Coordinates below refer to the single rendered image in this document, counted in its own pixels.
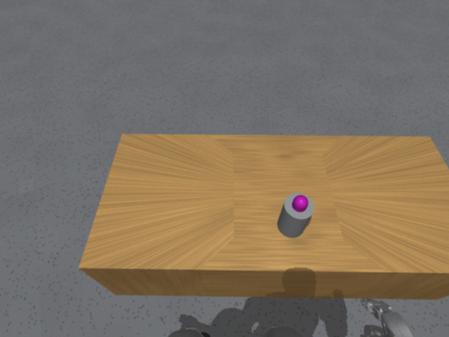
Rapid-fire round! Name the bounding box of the bottle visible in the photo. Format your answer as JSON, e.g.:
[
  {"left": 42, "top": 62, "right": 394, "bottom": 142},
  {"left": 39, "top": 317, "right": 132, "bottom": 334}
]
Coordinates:
[{"left": 277, "top": 193, "right": 314, "bottom": 238}]

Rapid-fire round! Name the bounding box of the right robot hand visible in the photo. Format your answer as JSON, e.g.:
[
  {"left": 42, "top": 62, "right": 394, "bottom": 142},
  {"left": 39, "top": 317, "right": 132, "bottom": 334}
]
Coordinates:
[{"left": 360, "top": 298, "right": 414, "bottom": 337}]

